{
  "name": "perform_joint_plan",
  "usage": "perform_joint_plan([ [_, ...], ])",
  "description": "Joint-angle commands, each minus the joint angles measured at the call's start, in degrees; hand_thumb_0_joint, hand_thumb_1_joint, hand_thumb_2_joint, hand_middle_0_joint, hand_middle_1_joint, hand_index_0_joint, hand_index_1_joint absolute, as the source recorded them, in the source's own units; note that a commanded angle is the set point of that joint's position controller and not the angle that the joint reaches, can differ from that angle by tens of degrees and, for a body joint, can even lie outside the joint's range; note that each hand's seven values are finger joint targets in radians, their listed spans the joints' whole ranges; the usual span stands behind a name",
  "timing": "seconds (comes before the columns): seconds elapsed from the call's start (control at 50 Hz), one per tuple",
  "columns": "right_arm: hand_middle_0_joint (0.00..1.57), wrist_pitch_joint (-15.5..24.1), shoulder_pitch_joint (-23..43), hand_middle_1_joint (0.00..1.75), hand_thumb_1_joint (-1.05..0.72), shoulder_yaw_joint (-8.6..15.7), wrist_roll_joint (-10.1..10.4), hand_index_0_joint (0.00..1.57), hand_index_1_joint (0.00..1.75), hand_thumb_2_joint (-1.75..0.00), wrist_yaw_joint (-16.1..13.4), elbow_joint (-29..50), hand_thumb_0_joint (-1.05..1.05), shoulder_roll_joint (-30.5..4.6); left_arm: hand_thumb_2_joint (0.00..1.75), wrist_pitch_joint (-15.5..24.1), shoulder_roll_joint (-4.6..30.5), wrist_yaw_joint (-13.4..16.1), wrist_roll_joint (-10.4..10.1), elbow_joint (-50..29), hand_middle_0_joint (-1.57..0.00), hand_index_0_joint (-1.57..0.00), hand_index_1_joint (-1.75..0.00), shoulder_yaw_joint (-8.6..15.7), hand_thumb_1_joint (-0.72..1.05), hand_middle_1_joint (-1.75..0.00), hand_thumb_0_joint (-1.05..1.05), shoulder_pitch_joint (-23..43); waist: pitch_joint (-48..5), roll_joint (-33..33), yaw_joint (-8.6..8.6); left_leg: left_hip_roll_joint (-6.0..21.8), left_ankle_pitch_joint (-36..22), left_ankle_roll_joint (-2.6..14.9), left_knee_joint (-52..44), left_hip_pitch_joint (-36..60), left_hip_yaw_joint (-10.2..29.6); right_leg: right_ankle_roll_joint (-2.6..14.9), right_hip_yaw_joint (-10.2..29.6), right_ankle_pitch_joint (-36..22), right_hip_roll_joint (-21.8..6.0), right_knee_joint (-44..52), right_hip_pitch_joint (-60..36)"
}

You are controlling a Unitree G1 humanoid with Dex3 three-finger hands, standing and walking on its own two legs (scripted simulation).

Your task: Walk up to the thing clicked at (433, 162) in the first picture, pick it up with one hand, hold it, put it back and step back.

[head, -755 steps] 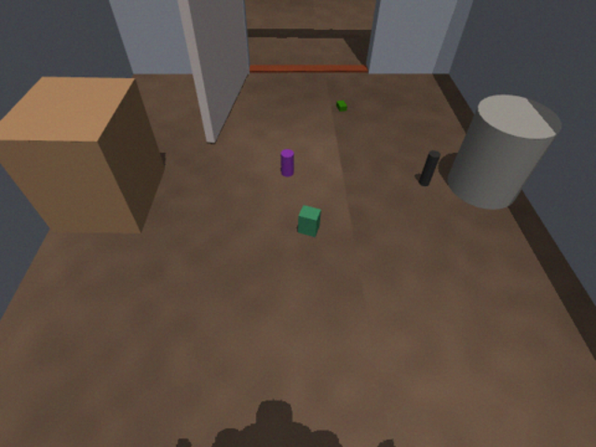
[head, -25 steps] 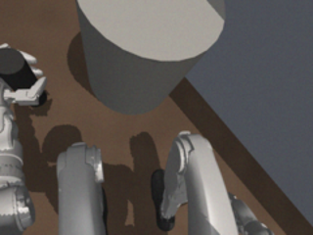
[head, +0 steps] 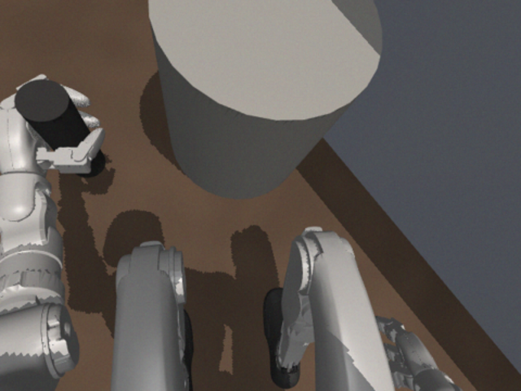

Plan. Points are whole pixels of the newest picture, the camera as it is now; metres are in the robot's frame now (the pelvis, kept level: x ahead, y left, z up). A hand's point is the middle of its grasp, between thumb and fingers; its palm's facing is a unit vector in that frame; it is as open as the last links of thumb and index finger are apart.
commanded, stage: settle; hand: left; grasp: from the side
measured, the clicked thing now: (69, 137) +0.46 +0.25 -0.05
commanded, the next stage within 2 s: lift in 0.20 s
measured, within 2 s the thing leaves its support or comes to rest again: neither
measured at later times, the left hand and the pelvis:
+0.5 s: hand (76, 122) +0.47 +0.23 -0.01, palm faces +0.13 -0.99 -0.04, open 7.2 cm; pelvis +0.00 +0.00 +0.01, yaw +1 degrees
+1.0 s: hand (29, 95) +0.43 +0.22 +0.11, palm faces +0.13 -0.99 -0.03, open 7.2 cm; pelvis +0.01 +0.00 +0.10, yaw +3 degrees
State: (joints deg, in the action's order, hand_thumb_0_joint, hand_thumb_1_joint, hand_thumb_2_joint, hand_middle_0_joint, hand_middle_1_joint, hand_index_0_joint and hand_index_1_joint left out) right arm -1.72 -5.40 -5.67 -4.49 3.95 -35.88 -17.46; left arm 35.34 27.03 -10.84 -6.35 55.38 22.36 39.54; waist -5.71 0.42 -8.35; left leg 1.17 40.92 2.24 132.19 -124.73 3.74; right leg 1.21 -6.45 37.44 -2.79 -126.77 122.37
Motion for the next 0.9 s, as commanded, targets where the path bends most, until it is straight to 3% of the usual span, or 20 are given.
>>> perform_joint_plan([
  [0.0, 0.2, 1.2, -8.2, 0.3, -0.89, 5.0, 0.0, 0.2, 0.3, -0.9, -1.0, 2.0, 0.0, -12.5, 1.37, 4.9, 11.6, 0.0, -1.0, -13.2, -1.42, -1.4, -1.48, 1.3, 0.48, -1.45, 0.0, 21.1, -39.0, -12.1, -1.15, -1.2, -9.7, -0.84, -17.3, 26.4, 0.7, 1.47, 0.4, -9.6, 2.6, 11.7, -20.2],
  [0.02, 0.2, 1.1, -8.4, 0.3, -0.89, 5.1, -0.1, 0.2, 0.3, -0.9, -1.1, 1.9, 0.0, -12.2, 1.38, 5.1, 13.5, 0.4, -0.8, -14.3, -1.42, -1.4, -1.47, 2.6, 0.48, -1.45, 0.0, 21.8, -40.2, -12.5, -0.45, -1.3, -9.6, -0.8, -17.4, 26.5, 0.3, 1.45, 0.7, -9.4, 2.6, 12.0, -21.2],
  [0.06, 0.2, 1.0, -8.6, 0.3, -0.89, 4.9, -0.1, 0.2, 0.3, -0.9, -1.0, 2.0, 0.0, -11.9, 1.37, 4.9, 10.7, 0.6, -0.9, -11.2, -1.41, -1.39, -1.46, 1.6, 0.49, -1.44, 0.0, 20.2, -39.5, -11.7, -0.74, -1.4, -10.0, -0.77, -17.4, 26.0, 0.1, 1.39, 0.7, -9.8, 2.6, 12.3, -21.8],
  [0.1, 0.2, 1.1, -8.9, 0.3, -0.89, 4.9, -0.2, 0.2, 0.3, -0.9, -1.1, 1.7, 0.0, -11.6, 1.39, 5.2, 11.6, 0.9, -0.9, -11.9, -1.41, -1.39, -1.48, 2.1, 0.51, -1.45, 0.0, 20.5, -40.4, -11.5, -0.59, -1.4, -10.4, -0.72, -17.2, 25.8, -0.3, 1.29, 1.1, -10.2, 2.6, 12.7, -23.1],
  [0.12, 0.2, 1.0, -8.8, 0.3, -0.89, 4.9, -0.1, 0.2, 0.3, -0.9, -1.1, 1.8, 0.0, -11.9, 1.38, 5.0, 10.3, 0.9, -0.9, -8.7, -1.4, -1.38, -1.47, 1.8, 0.51, -1.44, 0.0, 19.3, -38.7, -10.2, -1.18, -1.5, -10.4, -0.46, -17.1, 25.1, -0.3, 1.14, 1.1, -10.4, 2.6, 13.1, -22.6],
  [0.14, 0.2, 0.9, -9.5, 0.3, -0.88, 5.0, -0.2, 0.2, 0.3, -0.9, -1.1, 1.1, 0.0, -11.7, 1.38, 5.5, 12.1, 1.0, -0.7, -12.4, -1.4, -1.38, -1.46, 2.8, 0.52, -1.43, 0.0, 21.8, -39.4, -10.6, -0.81, -1.4, -10.9, -0.57, -17.1, 25.2, -0.4, 1.17, 1.2, -10.8, 2.7, 12.9, -23.1],
  [0.24, 0.2, 1.0, -9.2, 0.3, -0.89, 5.0, -0.3, 0.2, 0.3, -0.9, -0.9, 1.1, 0.0, -11.4, 1.37, 5.5, 10.8, 1.6, -0.1, -8.6, -1.38, -1.36, -1.44, 2.5, 0.49, -1.41, 0.0, 20.5, -38.5, -11.2, -0.63, -1.5, -10.0, -0.72, -18.1, 25.7, -0.4, 1.36, 1.3, -9.7, 2.6, 13.0, -22.4],
  [0.28, 0.2, 0.8, -9.4, 0.3, -0.89, 5.3, -0.3, 0.2, 0.3, -0.9, -1.0, 1.1, 0.0, -11.6, 1.36, 5.8, 11.6, 1.7, 0.3, -10.8, -1.38, -1.36, -1.43, 2.6, 0.5, -1.4, 0.0, 21.9, -40.0, -12.6, -0.39, -1.5, -10.6, -0.95, -18.5, 27.8, 0.0, 1.6, 1.0, -9.9, 2.6, 12.7, -21.0],
  [0.3, 0.2, 0.9, -9.2, 0.3, -0.93, 5.4, -0.2, 0.2, 0.3, -0.9, -1.1, 1.1, 0.0, -11.7, 1.28, 5.5, 11.0, 1.6, 0.1, -8.4, -1.41, -1.42, -1.42, 2.4, 0.49, -1.43, 0.0, 20.7, -39.6, -11.8, -0.54, -1.4, -10.0, -0.84, -18.5, 27.5, 0.0, 1.53, 1.2, -9.5, 2.6, 12.9, -21.2],
  [0.4, 0.2, 1.0, -10.1, 0.3, -0.94, 5.9, 0.2, 0.2, 0.3, -0.91, -1.2, 1.3, 0.0, -11.4, 1.26, 5.4, 12.4, 0.7, -0.5, -12.5, -1.4, -1.41, -1.45, 3.4, 0.39, -1.45, 0.0, 20.6, -42.8, -11.4, 0.29, -1.7, -10.8, -0.5, -19.3, 27.5, -1.1, 1.21, 1.9, -10.5, 2.6, 14.3, -25.7],
  [0.46, 0.2, 1.3, -9.6, 0.3, -0.93, 6.6, 1.0, 0.2, 0.3, -0.91, -1.4, 1.5, 0.0, -11.6, 1.28, 4.5, 10.3, -0.5, -1.0, -13.0, -1.4, -1.41, -1.45, 1.3, 0.42, -1.46, 0.0, 19.3, -41.8, -11.8, 0.11, -1.6, -9.3, -0.63, -21.2, 29.2, -0.7, 1.46, 2.0, -9.0, 2.5, 15.1, -23.9],
  [0.48, 0.2, 1.4, -10.1, 0.3, -0.93, 6.9, 1.2, 0.2, 0.3, -0.91, -1.6, 1.4, 0.0, -11.8, 1.26, 4.4, 11.7, -0.8, -1.3, -15.1, -1.4, -1.41, -1.44, 2.4, 0.43, -1.44, 0.0, 20.4, -42.5, -12.5, 0.65, -1.5, -9.4, -0.76, -21.4, 29.8, -0.7, 1.61, 2.0, -9.0, 2.5, 15.0, -23.7],
  [0.64, 0.2, 1.9, -10.1, 0.3, -0.92, 7.9, 3.0, 0.2, 0.3, -0.9, -2.4, 2.8, 0.0, -11.3, 1.28, 1.2, 7.8, -1.3, -2.9, -18.3, -1.38, -1.4, -1.42, 0.8, 0.49, -1.43, 0.0, 15.1, -41.4, -11.0, 1.54, -1.4, -8.7, -0.97, -26.4, 34.4, 1.2, 1.74, 2.3, -8.9, 1.9, 18.1, -24.3],
  [0.66, 0.2, 2.2, -10.2, 0.3, -0.92, 8.1, 3.1, 0.2, 0.3, -0.9, -2.6, 3.0, 0.0, -11.0, 1.27, 1.2, 9.3, -1.3, -2.9, -23.0, -1.39, -1.4, -1.42, 1.0, 0.49, -1.42, 0.0, 17.3, -42.3, -11.5, 1.86, -1.4, -7.4, -0.88, -26.9, 34.5, 0.8, 1.75, 2.6, -7.9, 2.0, 19.1, -25.1],
  [0.72, 0.2, 2.6, -10.1, 0.3, -0.92, 8.2, 3.6, 0.2, 0.3, -0.9, -3.0, 3.4, 0.0, -10.4, 1.28, -0.2, 6.3, -1.3, -3.7, -23.3, -1.39, -1.41, -1.43, -0.8, 0.46, -1.44, 0.0, 14.0, -41.1, -10.0, 1.76, -1.6, -6.5, -0.7, -28.5, 34.8, 0.4, 1.58, 2.9, -7.2, 2.0, 21.7, -27.5],
  [0.74, 0.2, 2.9, -9.0, 0.3, -0.92, 8.3, 3.9, 0.2, 0.3, -0.9, -3.1, 4.4, 0.0, -10.6, 1.27, -1.1, 3.9, -1.5, -4.2, -19.7, -1.38, -1.4, -1.43, -2.1, 0.44, -1.43, 0.0, 10.0, -40.4, -7.5, 1.47, -1.6, -6.3, -0.39, -28.6, 34.4, 0.3, 1.37, 3.0, -7.1, 2.0, 23.0, -29.1],
  [0.8, 0.2, 3.1, -9.8, 0.3, -0.91, 8.8, 4.4, 0.2, 0.3, -0.9, -3.7, 4.4, 0.0, -10.4, 1.26, -1.9, 6.8, -0.8, -4.4, -27.5, -1.37, -1.38, -1.41, -0.7, 0.47, -1.42, 0.0, 12.1, -42.9, -8.9, 2.87, -1.4, -9.3, -0.64, -30.3, 38.2, -0.1, 1.56, 3.6, -9.1, 1.9, 24.7, -31.8],
  [0.88, 0.2, 3.5, -9.2, 0.3, -0.9, 8.8, 5.1, 0.2, 0.3, -0.9, -4.2, 5.3, 0.0, -8.9, 1.29, -4.1, 4.5, 1.1, -5.0, -30.8, -1.36, -1.37, -1.42, -1.7, 0.45, -1.43, 0.0, 9.0, -40.1, -5.6, 3.11, -1.4, -7.4, -0.2, -33.2, 38.1, -0.9, 0.99, 5.1, -7.4, 2.0, 30.4, -37.9],
])
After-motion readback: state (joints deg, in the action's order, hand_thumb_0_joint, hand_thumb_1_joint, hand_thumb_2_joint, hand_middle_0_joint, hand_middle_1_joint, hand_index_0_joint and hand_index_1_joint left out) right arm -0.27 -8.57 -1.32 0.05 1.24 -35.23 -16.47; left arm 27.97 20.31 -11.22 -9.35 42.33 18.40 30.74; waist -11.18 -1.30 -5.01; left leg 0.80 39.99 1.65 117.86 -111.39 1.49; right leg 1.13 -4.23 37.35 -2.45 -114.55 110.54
